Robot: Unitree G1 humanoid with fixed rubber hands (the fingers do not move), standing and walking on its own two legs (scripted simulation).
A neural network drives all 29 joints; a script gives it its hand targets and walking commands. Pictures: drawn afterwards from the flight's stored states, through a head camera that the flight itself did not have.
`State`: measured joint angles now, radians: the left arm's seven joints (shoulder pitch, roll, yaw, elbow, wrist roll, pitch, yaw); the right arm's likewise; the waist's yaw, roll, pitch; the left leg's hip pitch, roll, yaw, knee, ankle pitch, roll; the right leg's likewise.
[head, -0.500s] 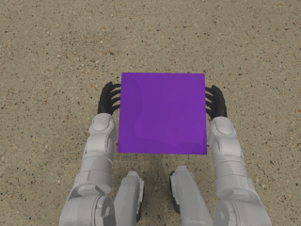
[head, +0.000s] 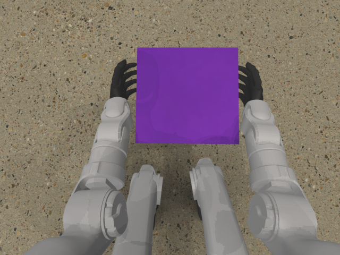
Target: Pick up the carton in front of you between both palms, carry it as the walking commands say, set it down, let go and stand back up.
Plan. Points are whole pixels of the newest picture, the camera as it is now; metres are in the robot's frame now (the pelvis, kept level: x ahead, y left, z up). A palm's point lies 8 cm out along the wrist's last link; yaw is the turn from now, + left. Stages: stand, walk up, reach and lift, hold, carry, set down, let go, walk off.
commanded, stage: set down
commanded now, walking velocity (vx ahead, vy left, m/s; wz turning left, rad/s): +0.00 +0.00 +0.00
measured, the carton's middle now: (184, 104) +0.45 -0.05 -0.18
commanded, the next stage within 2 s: none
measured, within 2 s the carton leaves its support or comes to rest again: rests again in 1.18 s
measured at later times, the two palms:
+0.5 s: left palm (137, 99) +0.49 +0.09 -0.25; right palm (237, 102) +0.46 -0.21 -0.26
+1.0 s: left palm (138, 102) +0.49 +0.09 -0.30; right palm (232, 105) +0.46 -0.21 -0.30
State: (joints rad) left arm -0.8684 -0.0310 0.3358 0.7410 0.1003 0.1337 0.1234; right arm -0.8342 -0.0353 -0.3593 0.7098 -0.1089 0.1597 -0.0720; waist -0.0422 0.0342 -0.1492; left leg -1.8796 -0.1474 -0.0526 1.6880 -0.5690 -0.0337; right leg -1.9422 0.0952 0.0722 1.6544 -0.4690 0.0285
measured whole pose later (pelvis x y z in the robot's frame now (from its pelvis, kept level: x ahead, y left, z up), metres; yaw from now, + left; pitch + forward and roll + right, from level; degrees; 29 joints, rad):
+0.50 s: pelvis -0.02 +0.00 -0.11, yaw +1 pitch +43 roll +2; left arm -1.19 0.09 0.29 0.92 0.03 0.13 0.17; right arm -1.14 -0.17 -0.33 0.87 -0.04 0.17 -0.09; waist -0.07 0.05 0.08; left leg -2.20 -0.19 -0.04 2.05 -0.60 -0.07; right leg -2.26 0.12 0.06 2.01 -0.49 0.05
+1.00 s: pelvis -0.02 +0.01 -0.14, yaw +2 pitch +39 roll +0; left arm -1.27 0.11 0.24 1.03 0.01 0.13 0.20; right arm -1.20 -0.21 -0.33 0.99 -0.01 0.15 -0.08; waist -0.08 0.06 0.17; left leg -2.25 -0.21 -0.02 2.18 -0.62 -0.05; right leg -2.29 0.08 0.04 2.13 -0.53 0.06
